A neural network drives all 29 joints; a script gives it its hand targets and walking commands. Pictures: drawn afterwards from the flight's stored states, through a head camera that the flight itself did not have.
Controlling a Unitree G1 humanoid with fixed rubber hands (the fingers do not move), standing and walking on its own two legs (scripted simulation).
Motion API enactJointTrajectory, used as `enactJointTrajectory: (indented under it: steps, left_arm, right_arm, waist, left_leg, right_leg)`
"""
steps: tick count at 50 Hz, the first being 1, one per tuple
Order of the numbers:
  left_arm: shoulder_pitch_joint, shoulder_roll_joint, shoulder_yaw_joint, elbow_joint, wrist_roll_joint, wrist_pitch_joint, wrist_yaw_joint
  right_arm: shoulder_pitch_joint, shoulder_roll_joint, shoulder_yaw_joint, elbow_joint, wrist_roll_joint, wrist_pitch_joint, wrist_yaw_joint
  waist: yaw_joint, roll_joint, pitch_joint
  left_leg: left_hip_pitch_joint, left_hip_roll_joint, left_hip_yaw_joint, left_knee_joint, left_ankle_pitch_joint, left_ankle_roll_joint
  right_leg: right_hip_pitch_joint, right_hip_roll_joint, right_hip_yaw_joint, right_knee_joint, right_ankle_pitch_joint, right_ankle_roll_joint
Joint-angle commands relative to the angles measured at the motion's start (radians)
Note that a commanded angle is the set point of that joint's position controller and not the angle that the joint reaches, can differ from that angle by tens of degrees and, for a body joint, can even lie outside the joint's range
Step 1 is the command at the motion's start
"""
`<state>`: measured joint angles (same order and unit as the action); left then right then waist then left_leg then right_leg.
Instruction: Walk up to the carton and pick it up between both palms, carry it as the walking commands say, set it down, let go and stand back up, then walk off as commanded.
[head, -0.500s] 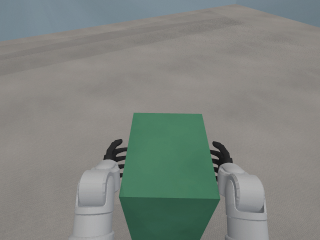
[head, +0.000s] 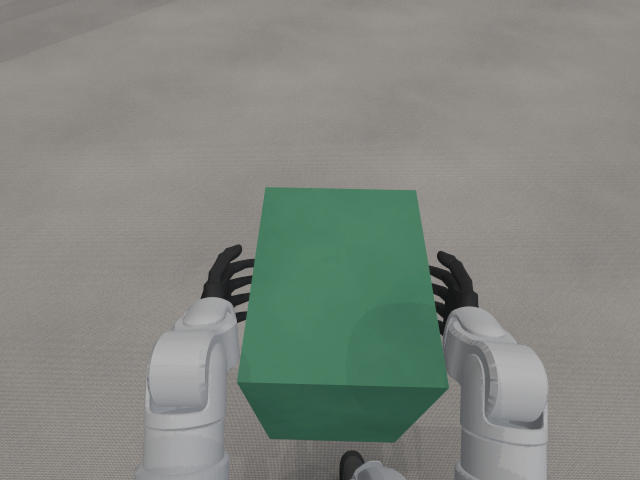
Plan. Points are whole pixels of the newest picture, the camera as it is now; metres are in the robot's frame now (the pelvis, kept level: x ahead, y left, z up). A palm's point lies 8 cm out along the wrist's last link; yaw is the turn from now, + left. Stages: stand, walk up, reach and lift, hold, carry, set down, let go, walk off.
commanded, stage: carry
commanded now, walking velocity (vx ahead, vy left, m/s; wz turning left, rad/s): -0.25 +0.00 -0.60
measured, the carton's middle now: (335, 326) +0.32 -0.01 +0.00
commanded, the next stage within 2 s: none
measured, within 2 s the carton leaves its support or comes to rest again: neither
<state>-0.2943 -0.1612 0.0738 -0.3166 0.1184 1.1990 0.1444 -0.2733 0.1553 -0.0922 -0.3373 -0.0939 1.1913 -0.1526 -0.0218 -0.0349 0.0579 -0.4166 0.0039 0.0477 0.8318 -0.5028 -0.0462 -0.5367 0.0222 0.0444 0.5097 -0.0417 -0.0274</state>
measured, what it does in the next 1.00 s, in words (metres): walks backwards, turning right: left foot, then right foot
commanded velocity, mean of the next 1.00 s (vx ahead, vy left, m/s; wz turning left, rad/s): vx -0.25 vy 0.00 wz -0.60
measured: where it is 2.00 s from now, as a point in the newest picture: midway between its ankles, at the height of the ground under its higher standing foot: outside the picture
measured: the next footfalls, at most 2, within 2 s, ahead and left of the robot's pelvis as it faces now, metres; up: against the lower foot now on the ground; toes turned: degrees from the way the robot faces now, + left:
left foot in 0.06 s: +0.00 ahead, +0.12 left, +0.00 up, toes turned +1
right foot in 0.42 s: -0.14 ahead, -0.11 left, +0.00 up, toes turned -23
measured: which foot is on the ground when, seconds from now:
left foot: up 0.00-0.04, down 0.06-0.42, up 0.44-0.78, down 0.80-1.00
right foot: down 0.00-0.06, up 0.08-0.40, down 0.42-0.82, up 0.84-1.00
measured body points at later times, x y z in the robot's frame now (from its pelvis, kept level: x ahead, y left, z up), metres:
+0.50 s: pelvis -0.16 +0.01 +0.00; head -0.12 -0.01 +0.45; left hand +0.17 +0.04 +0.06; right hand +0.08 -0.21 +0.05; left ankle -0.08 +0.13 -0.68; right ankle -0.18 -0.10 -0.72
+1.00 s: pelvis -0.32 +0.12 +0.02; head -0.29 +0.14 +0.47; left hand +0.00 +0.08 +0.09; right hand -0.15 -0.15 +0.10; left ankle -0.24 +0.20 -0.72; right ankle -0.38 +0.00 -0.63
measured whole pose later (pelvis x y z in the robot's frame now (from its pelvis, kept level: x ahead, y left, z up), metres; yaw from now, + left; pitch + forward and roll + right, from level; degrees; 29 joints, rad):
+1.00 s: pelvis -0.32 +0.12 +0.02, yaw -37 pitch +1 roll -4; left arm -0.26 -0.15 0.05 -0.30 0.12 1.25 0.16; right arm -0.24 0.15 -0.08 -0.29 -0.11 1.23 -0.12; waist 0.06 0.00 0.00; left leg -0.29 0.14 0.13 0.54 -0.26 0.01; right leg -0.60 0.01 -0.05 1.12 -0.37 0.05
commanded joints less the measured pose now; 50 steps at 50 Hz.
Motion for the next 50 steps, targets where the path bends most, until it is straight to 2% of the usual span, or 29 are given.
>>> enactJointTrajectory:
  steps: [1,2,3,4,5,6,7,10,16,18,19,20,21,22,23,25,27,33,36,38,39,40,41,42,43,44,45,47,50]
  left_arm:
    - [-0.329,-0.927,-0.649,-0.075,-0.392,-0.006,-0.267]
    - [-0.338,-0.925,-0.653,-0.070,-0.394,-0.004,-0.267]
    - [-0.342,-0.927,-0.657,-0.059,-0.392,-0.003,-0.268]
    - [-0.360,-0.940,-0.664,-0.056,-0.398,-0.002,-0.276]
    - [-0.411,-0.964,-0.685,-0.068,-0.399,0.002,-0.273]
    - [-0.445,-0.986,-0.686,-0.065,-0.409,-0.004,-0.275]
    - [-0.448,-0.993,-0.692,-0.062,-0.426,-0.005,-0.279]
    - [-0.455,-0.980,-0.720,-0.046,-0.439,0.005,-0.270]
    - [-0.426,-0.968,-0.724,-0.019,-0.469,0.035,-0.269]
    - [-0.409,-0.975,-0.709,0.005,-0.469,0.035,-0.277]
    - [-0.404,-0.979,-0.701,0.011,-0.466,0.031,-0.282]
    - [-0.402,-0.984,-0.691,0.013,-0.462,0.027,-0.288]
    - [-0.391,-0.994,-0.683,0.013,-0.463,0.024,-0.294]
    - [-0.373,-0.995,-0.666,0.040,-0.435,0.012,-0.296]
    - [-0.427,-1.001,-0.683,-0.038,-0.453,0.001,-0.293]
    - [-0.429,-0.991,-0.662,-0.079,-0.435,-0.017,-0.291]
    - [-0.394,-1.007,-0.647,-0.093,-0.416,-0.022,-0.285]
    - [-0.255,-0.940,-0.627,-0.081,-0.361,-0.008,-0.270]
    - [-0.256,-0.927,-0.635,-0.065,-0.362,0.000,-0.274]
    - [-0.276,-0.924,-0.650,-0.066,-0.374,0.005,-0.278]
    - [-0.295,-0.925,-0.659,-0.070,-0.383,0.007,-0.280]
    - [-0.315,-0.925,-0.668,-0.070,-0.387,0.009,-0.282]
    - [-0.356,-0.921,-0.676,-0.077,-0.394,0.010,-0.289]
    - [-0.436,-0.947,-0.700,-0.110,-0.406,0.015,-0.294]
    - [-0.460,-1.000,-0.699,-0.090,-0.416,0.010,-0.294]
    - [-0.470,-1.005,-0.710,-0.083,-0.440,0.006,-0.298]
    - [-0.509,-1.010,-0.738,-0.102,-0.465,0.003,-0.298]
    - [-0.492,-0.986,-0.748,-0.078,-0.460,0.011,-0.290]
    - [-0.483,-0.979,-0.762,-0.061,-0.481,0.026,-0.280]
  right_arm:
    - [-0.361,1.009,0.693,-0.021,0.399,0.000,0.272]
    - [-0.341,1.009,0.686,-0.002,0.388,0.001,0.275]
    - [-0.332,1.005,0.681,0.015,0.379,0.001,0.280]
    - [-0.323,0.994,0.669,0.047,0.367,-0.010,0.289]
    - [-0.354,1.004,0.672,0.029,0.376,-0.013,0.296]
    - [-0.410,1.004,0.676,-0.013,0.384,-0.011,0.294]
    - [-0.438,1.000,0.675,-0.036,0.390,-0.011,0.297]
    - [-0.415,0.965,0.613,0.001,0.362,0.001,0.295]
    - [-0.279,0.945,0.552,0.091,0.305,0.022,0.275]
    - [-0.275,0.957,0.559,0.101,0.297,0.019,0.270]
    - [-0.286,0.964,0.570,0.099,0.299,0.014,0.269]
    - [-0.300,0.973,0.586,0.091,0.305,0.008,0.268]
    - [-0.319,0.979,0.603,0.076,0.310,0.001,0.268]
    - [-0.360,1.000,0.641,0.023,0.332,-0.001,0.268]
    - [-0.382,1.033,0.669,0.006,0.360,-0.010,0.272]
    - [-0.467,1.029,0.713,-0.083,0.414,-0.027,0.270]
    - [-0.482,1.028,0.739,-0.131,0.437,-0.028,0.273]
    - [-0.379,0.997,0.754,-0.091,0.446,0.003,0.282]
    - [-0.348,0.990,0.736,-0.044,0.429,0.015,0.287]
    - [-0.336,0.992,0.722,-0.023,0.417,0.017,0.289]
    - [-0.319,0.995,0.713,-0.013,0.408,0.016,0.289]
    - [-0.315,0.997,0.705,-0.005,0.400,0.015,0.290]
    - [-0.301,0.990,0.693,0.020,0.386,0.008,0.296]
    - [-0.343,1.001,0.680,0.007,0.388,-0.002,0.300]
    - [-0.416,1.013,0.689,-0.053,0.403,0.001,0.300]
    - [-0.442,1.005,0.688,-0.066,0.400,-0.001,0.299]
    - [-0.468,1.001,0.681,-0.080,0.400,-0.004,0.299]
    - [-0.430,0.971,0.635,-0.034,0.377,0.005,0.295]
    - [-0.373,0.939,0.584,0.010,0.351,0.019,0.286]
  waist:
    - [0.050,-0.189,-0.547]
    - [0.037,-0.198,-0.542]
    - [0.033,-0.131,-0.526]
    - [0.014,0.235,-0.468]
    - [0.021,0.361,-0.375]
    - [0.031,0.222,-0.347]
    - [0.032,0.148,-0.351]
    - [0.046,0.192,-0.335]
    - [0.014,0.311,-0.390]
    - [0.025,0.304,-0.398]
    - [0.036,0.267,-0.402]
    - [0.044,0.191,-0.410]
    - [0.055,0.026,-0.408]
    - [0.061,-0.342,-0.403]
    - [0.044,-0.211,-0.422]
    - [0.051,-0.135,-0.460]
    - [0.048,-0.125,-0.484]
    - [0.056,-0.158,-0.469]
    - [0.056,-0.181,-0.460]
    - [0.054,-0.228,-0.459]
    - [0.042,-0.236,-0.465]
    - [0.037,-0.178,-0.460]
    - [0.002,0.106,-0.399]
    - [0.009,0.420,-0.291]
    - [0.028,0.265,-0.231]
    - [0.032,0.153,-0.242]
    - [0.037,0.148,-0.254]
    - [0.042,0.159,-0.271]
    - [0.034,0.251,-0.300]
  left_leg:
    - [0.164,-0.045,0.033,-0.253,0.014,0.029]
    - [0.290,-0.030,0.058,-0.406,0.121,0.038]
    - [0.416,0.046,-0.013,-0.489,0.185,0.045]
    - [0.434,0.341,-0.318,-0.545,0.335,0.173]
    - [0.288,0.564,-0.359,-0.510,0.730,0.292]
    - [0.233,0.508,-0.228,-0.452,0.963,0.275]
    - [0.220,0.425,-0.102,-0.405,1.025,0.226]
    - [0.310,0.299,0.058,-0.338,1.047,0.148]
    - [0.425,0.360,0.028,-0.249,1.157,0.189]
    - [0.400,0.375,0.026,-0.214,1.114,0.163]
    - [0.345,0.364,0.050,-0.177,1.021,0.121]
    - [0.228,0.336,0.073,-0.134,0.802,0.067]
    - [-0.014,0.292,0.091,-0.049,0.331,0.007]
    - [-0.248,0.133,0.110,0.111,-0.215,-0.048]
    - [-0.216,0.136,0.008,0.275,-0.243,-0.048]
    - [-0.177,0.122,-0.035,0.335,-0.061,-0.037]
    - [-0.154,0.107,-0.028,0.338,0.078,-0.034]
    - [-0.081,0.033,-0.012,0.092,-0.018,-0.037]
    - [0.018,-0.009,-0.006,-0.063,-0.039,-0.021]
    - [0.150,-0.044,0.032,-0.244,-0.034,0.001]
    - [0.270,-0.045,0.069,-0.411,0.041,0.015]
    - [0.397,0.003,0.045,-0.529,0.099,0.030]
    - [0.428,0.237,-0.212,-0.641,0.012,0.141]
    - [0.183,0.544,-0.421,-0.646,0.198,0.284]
    - [0.074,0.537,-0.270,-0.618,0.368,0.272]
    - [0.040,0.450,-0.123,-0.575,0.408,0.219]
    - [0.068,0.369,-0.029,-0.537,0.430,0.167]
    - [0.161,0.296,0.066,-0.444,0.555,0.134]
    - [0.249,0.302,0.061,-0.365,0.730,0.154]
  right_leg:
    - [0.432,-0.224,0.239,-0.158,0.300,-0.026]
    - [0.364,-0.181,0.183,-0.159,0.267,0.026]
    - [0.246,-0.130,0.144,-0.109,0.129,0.071]
    - [-0.003,0.026,-0.022,0.143,-0.251,0.114]
    - [-0.094,0.014,-0.089,0.509,-0.551,0.087]
    - [-0.035,-0.022,-0.031,0.654,-0.512,0.052]
    - [-0.016,-0.016,-0.033,0.750,-0.447,0.043]
    - [-0.030,-0.010,-0.101,0.669,-0.350,0.086]
    - [0.039,0.010,-0.200,0.259,-0.437,0.059]
    - [0.114,-0.004,-0.197,0.082,-0.352,0.036]
    - [0.199,-0.027,-0.188,-0.056,-0.238,0.032]
    - [0.316,-0.079,-0.129,-0.132,-0.158,0.033]
    - [0.471,-0.252,0.060,-0.111,0.223,0.010]
    - [0.525,-0.501,0.391,-0.048,0.820,-0.155]
    - [0.527,-0.457,0.306,-0.001,1.062,-0.150]
    - [0.463,-0.350,0.173,-0.016,0.743,-0.114]
    - [0.453,-0.267,0.099,-0.027,0.526,-0.078]
    - [0.466,-0.278,0.268,-0.129,0.205,-0.093]
    - [0.418,-0.257,0.308,-0.179,0.086,-0.075]
    - [0.356,-0.217,0.286,-0.235,0.030,-0.014]
    - [0.306,-0.172,0.235,-0.249,-0.005,0.047]
    - [0.217,-0.113,0.169,-0.222,-0.090,0.107]
    - [-0.012,0.059,-0.009,-0.003,-0.276,0.178]
    - [-0.124,0.051,-0.115,0.474,-0.574,0.115]
    - [-0.084,-0.022,-0.027,0.651,-0.507,0.065]
    - [-0.034,-0.021,-0.016,0.758,-0.424,0.042]
    - [-0.031,-0.022,-0.027,0.821,-0.347,0.042]
    - [-0.041,-0.018,-0.080,0.755,-0.295,0.072]
    - [-0.013,-0.009,-0.172,0.509,-0.374,0.078]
